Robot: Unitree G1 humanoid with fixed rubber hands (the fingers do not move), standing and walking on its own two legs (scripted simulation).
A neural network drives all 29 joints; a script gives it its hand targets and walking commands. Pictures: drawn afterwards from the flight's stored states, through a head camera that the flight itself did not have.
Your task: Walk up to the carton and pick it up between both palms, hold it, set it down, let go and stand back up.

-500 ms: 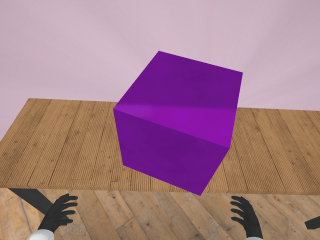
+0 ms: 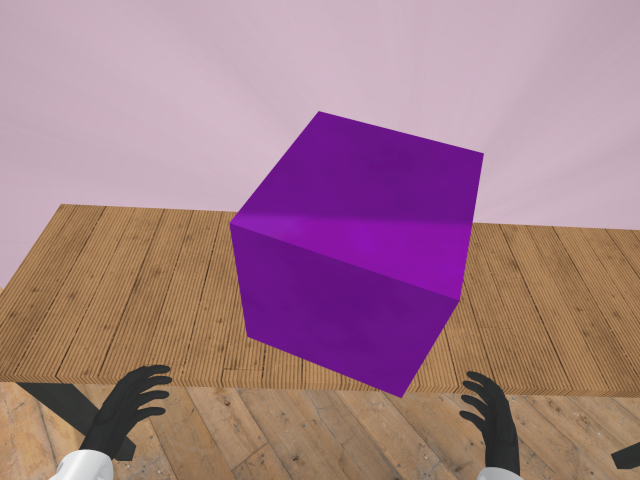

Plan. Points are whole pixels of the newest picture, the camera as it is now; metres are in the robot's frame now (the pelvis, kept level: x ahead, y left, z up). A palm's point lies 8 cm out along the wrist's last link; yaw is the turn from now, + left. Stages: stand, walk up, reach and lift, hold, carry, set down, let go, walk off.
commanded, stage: reach and lift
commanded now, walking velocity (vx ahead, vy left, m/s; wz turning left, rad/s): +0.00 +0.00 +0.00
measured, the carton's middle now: (358, 250) +0.45 -0.05 +0.02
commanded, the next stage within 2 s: none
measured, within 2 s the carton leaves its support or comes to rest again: neither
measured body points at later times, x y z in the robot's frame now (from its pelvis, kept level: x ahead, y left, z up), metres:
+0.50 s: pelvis +0.00 +0.00 +0.00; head +0.00 +0.03 +0.45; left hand +0.24 +0.25 +0.01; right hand +0.19 -0.20 +0.01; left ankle +0.02 +0.12 -0.74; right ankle -0.02 -0.15 -0.74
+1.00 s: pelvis +0.00 +0.00 +0.00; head +0.00 +0.03 +0.45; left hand +0.30 +0.24 +0.05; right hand +0.25 -0.19 +0.04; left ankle +0.02 +0.12 -0.74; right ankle -0.02 -0.15 -0.74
